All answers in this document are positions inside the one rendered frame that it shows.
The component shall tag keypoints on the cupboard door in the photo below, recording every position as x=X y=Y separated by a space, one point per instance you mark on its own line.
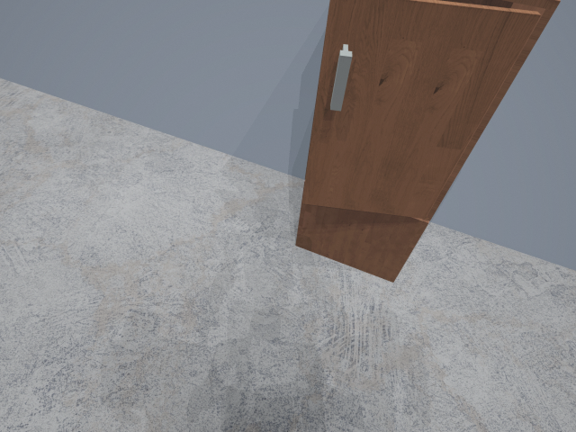
x=422 y=76

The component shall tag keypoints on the handle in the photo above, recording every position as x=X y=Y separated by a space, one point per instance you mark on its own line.
x=343 y=66

